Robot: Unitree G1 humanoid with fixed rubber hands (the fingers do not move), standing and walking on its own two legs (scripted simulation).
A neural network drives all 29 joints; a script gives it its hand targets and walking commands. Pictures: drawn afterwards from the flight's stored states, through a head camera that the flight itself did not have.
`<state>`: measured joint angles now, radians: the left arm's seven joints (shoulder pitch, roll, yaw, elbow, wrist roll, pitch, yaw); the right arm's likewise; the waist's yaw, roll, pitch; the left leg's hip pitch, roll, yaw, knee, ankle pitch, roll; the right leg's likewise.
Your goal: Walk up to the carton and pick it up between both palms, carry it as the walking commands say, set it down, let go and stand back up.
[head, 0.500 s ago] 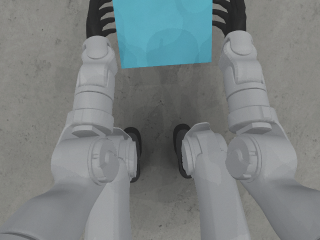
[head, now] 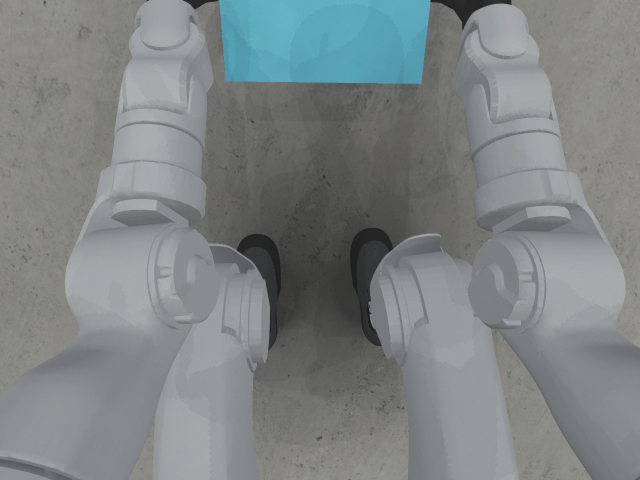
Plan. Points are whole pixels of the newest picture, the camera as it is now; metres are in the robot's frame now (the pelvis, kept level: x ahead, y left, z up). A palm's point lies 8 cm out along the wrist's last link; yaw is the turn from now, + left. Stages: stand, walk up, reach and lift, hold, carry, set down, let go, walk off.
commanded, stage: set down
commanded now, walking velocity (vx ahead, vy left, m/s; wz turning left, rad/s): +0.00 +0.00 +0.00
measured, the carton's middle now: (322, 3) +0.56 -0.01 -0.28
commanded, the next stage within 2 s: none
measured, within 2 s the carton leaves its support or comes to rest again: rests again in 0.90 s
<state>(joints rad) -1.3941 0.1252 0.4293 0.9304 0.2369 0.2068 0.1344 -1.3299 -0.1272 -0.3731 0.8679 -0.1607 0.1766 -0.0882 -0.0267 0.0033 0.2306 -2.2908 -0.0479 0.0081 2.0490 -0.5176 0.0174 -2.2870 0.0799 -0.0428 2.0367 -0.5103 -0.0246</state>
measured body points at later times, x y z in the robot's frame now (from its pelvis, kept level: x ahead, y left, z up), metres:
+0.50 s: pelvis +0.00 +0.00 -0.01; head +0.37 +0.01 +0.24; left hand +0.55 +0.14 -0.20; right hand +0.54 -0.15 -0.19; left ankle +0.12 +0.11 -0.37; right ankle +0.12 -0.10 -0.37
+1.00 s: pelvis +0.00 +0.00 -0.01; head +0.38 +0.01 +0.24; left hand +0.55 +0.14 -0.20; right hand +0.54 -0.15 -0.20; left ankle +0.12 +0.11 -0.37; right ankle +0.12 -0.10 -0.37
